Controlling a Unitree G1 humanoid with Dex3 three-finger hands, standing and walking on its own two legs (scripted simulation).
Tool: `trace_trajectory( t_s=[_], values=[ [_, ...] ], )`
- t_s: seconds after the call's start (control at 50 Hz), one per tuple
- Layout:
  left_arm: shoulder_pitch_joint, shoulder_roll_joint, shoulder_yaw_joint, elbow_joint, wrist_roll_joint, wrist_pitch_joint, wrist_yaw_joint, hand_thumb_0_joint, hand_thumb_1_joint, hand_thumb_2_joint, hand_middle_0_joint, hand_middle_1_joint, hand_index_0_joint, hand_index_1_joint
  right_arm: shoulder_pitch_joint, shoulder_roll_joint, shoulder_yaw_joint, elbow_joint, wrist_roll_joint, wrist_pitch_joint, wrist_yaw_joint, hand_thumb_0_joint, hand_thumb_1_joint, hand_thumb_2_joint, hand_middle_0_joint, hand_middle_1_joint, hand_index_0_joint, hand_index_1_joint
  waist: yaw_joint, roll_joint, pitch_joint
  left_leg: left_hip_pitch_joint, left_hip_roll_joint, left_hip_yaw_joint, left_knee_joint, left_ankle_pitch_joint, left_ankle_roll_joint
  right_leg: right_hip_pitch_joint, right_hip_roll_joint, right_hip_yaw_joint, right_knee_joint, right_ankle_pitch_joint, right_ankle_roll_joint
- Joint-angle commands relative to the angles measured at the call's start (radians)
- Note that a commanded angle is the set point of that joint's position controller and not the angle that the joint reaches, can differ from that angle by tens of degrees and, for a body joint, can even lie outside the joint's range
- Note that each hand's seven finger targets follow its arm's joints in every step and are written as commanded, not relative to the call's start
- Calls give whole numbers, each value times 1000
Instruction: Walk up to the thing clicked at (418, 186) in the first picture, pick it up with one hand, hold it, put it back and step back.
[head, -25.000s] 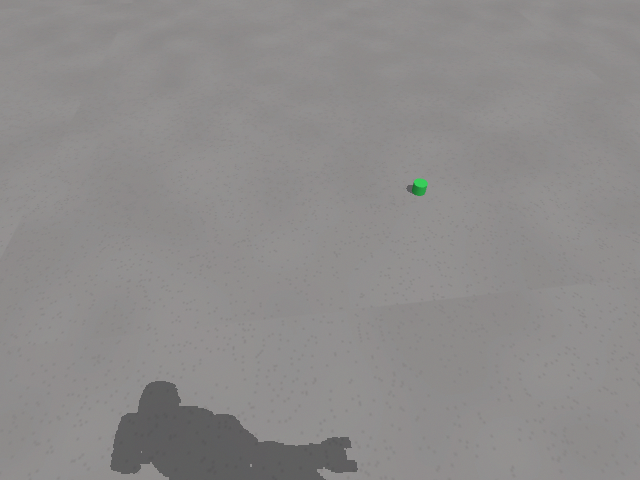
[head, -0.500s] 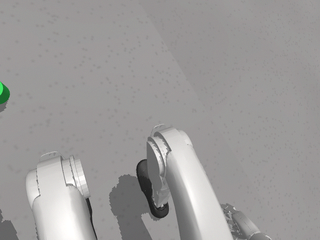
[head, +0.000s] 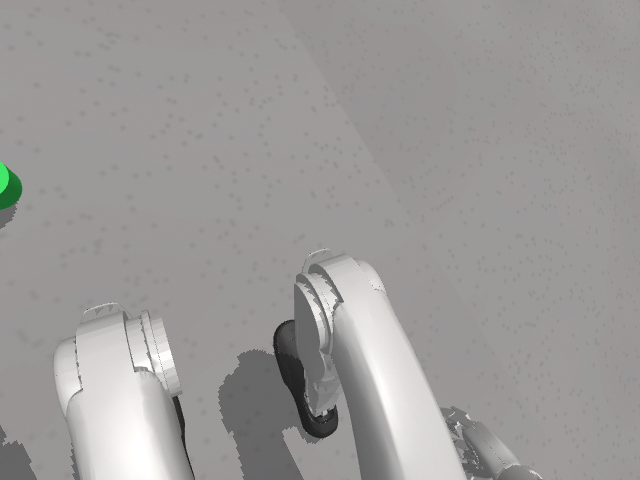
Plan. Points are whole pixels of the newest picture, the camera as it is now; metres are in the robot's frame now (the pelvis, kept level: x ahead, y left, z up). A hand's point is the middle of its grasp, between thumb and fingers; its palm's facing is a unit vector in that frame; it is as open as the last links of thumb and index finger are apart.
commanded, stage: rise first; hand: left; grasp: from above
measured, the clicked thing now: out of the picture +0.51 +0.32 -0.29
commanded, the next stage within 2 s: approach in 0.68 s
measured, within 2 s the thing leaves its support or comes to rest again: neither
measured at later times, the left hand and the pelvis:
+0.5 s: hand out of the picture +0.47 +0.35 -0.19, palm faces -0.44 -0.10 -0.89, open 14.0 cm; pelvis +0.00 +0.00 +0.00, yaw +0 degrees
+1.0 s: hand out of the picture +0.47 +0.34 -0.18, palm faces -0.44 -0.08 -0.90, open 14.2 cm; pelvis +0.00 +0.00 +0.00, yaw +0 degrees
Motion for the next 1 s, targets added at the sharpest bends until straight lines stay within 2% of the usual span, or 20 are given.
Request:
trace_trajectory(
  t_s=[0.0,0.04,0.14,0.2,0.24,0.28,0.42,0.5,0.56,0.6,0.64,0.66,0.78,0.84,0.86,0.88,0.9,0.92,0.94,0.98],
  values=[
    [-277,259,20,-133,-14,2,37,0,-503,978,-137,-907,-118,-925,198,-280,-88,0,6,2,-13,0,-890,-894,200,300,200,300,-10,441,-658,527,16,85,-261,172,17,320,22,-68,-212,197,-76],
    [-276,268,34,-134,-12,3,36,0,-492,968,-137,-913,-123,-927,214,-292,-92,-2,5,2,-13,0,-889,-894,200,300,200,300,-10,436,-646,541,13,79,-261,193,13,305,17,-72,-210,206,-79],
    [-309,257,20,-144,-16,-7,39,0,-495,968,-126,-923,-114,-933,216,-297,-86,5,3,2,-16,0,-889,-894,200,300,200,300,-27,458,-658,569,15,73,-255,212,10,298,17,-76,-205,221,-79],
    [-291,305,53,-124,-1,-6,44,0,-499,974,-128,-914,-113,-929,206,-304,-90,-10,3,0,-17,0,-889,-894,200,300,200,300,-14,433,-629,536,15,77,-253,167,13,287,18,-72,-211,180,-82],
    [-299,266,20,-126,0,-8,41,0,-497,973,-141,-899,-122,-917,208,-289,-80,-1,-2,-2,-16,0,-890,-894,200,300,200,300,-21,446,-625,519,12,88,-245,158,15,306,19,-67,-217,177,-81],
    [-299,315,55,-155,-8,-7,48,0,-501,978,-132,-911,-115,-928,195,-297,-84,-22,2,-5,-19,0,-889,-894,200,300,200,300,-6,445,-656,530,14,85,-253,154,15,318,19,-70,-220,170,-80],
    [-292,262,19,-148,-14,11,31,0,-531,996,-107,-935,-90,-951,212,-293,-87,-5,2,-6,-15,0,-891,-894,200,300,200,300,-24,462,-667,562,18,78,-249,206,10,309,21,-72,-211,214,-81],
    [-269,275,43,-136,-14,8,28,0,-522,990,-116,-921,-98,-938,209,-313,-97,-14,1,-4,-16,0,-890,-894,200,300,200,300,-17,450,-630,564,15,66,-256,212,6,272,14,-80,-201,208,-86],
    [-297,293,45,-180,-17,-2,33,0,-508,979,-130,-908,-112,-926,212,-295,-88,-6,3,-1,-14,0,-890,-894,200,300,200,300,-8,467,-682,573,16,83,-254,213,11,327,17,-69,-212,221,-78],
    [-286,317,65,-163,-18,-2,35,0,-528,991,-108,-931,-92,-946,206,-303,-88,-13,-2,-4,-14,0,-891,-894,200,300,200,300,-15,441,-660,544,16,88,-235,208,16,337,19,-65,-219,219,-79],
    [-295,263,22,-137,-9,-4,30,0,-546,1008,-104,-928,-83,-948,207,-295,-83,-7,-1,-2,-14,0,-893,-895,200,300,200,300,-31,429,-632,513,14,89,-233,190,17,325,21,-67,-222,205,-81],
    [-310,302,52,-165,-13,-8,34,0,-530,995,-108,-932,-91,-948,215,-299,-85,-12,-3,-4,-15,0,-891,-894,200,300,200,300,-32,432,-652,529,17,88,-233,203,19,348,21,-67,-225,220,-73],
    [-266,300,48,-132,-5,-1,27,0,-552,1006,-109,-956,-89,-976,204,-304,-87,-15,-3,-2,-17,0,-898,-896,200,300,200,300,-16,440,-641,533,16,81,-249,171,13,316,21,-72,-218,183,-82],
    [-290,235,8,-152,-19,-1,22,0,-576,1024,-89,-978,-69,-998,203,-295,-90,-15,-1,-3,-13,0,-899,-896,200,300,200,300,-28,443,-651,543,18,78,-252,173,14,313,22,-75,-221,194,-79],
    [-324,210,-14,-174,-18,-4,22,0,-576,1022,-75,-996,-60,-1009,219,-292,-87,5,-1,-1,-13,0,-896,-895,200,300,200,300,-45,458,-643,541,18,78,-253,175,11,305,22,-79,-219,198,-79],
    [-330,229,4,-173,-19,-4,27,0,-567,1013,-78,-994,-65,-1007,213,-302,-96,-7,0,-2,-15,0,-896,-895,200,300,200,300,-44,446,-650,546,20,72,-252,164,13,295,23,-80,-219,189,-81],
    [-363,179,-34,-190,-18,-4,26,0,-569,1019,-80,-989,-65,-1003,230,-299,-93,2,-1,-4,-15,0,-895,-895,200,300,200,300,-66,456,-635,553,19,71,-246,180,10,283,21,-83,-221,204,-81],
    [-395,191,-31,-219,-15,-6,33,0,-570,1019,-83,-984,-67,-999,225,-294,-93,6,1,-4,-15,0,-894,-894,200,300,200,300,-58,474,-675,580,23,69,-252,181,9,286,22,-80,-212,210,-80],
    [-413,172,-45,-204,-12,-1,38,0,-548,1004,-89,-995,-79,-1004,235,-297,-93,12,0,-6,-16,0,-896,-894,200,300,200,300,-74,484,-659,583,21,68,-248,189,8,271,21,-83,-212,216,-80],
    [-445,163,-50,-198,-7,8,54,0,-552,1013,-92,-989,-79,-1001,241,-294,-94,18,1,-8,-15,0,-895,-894,200,300,200,300,-72,512,-675,604,23,63,-266,186,3,261,20,-86,-201,219,-80]
  ],
)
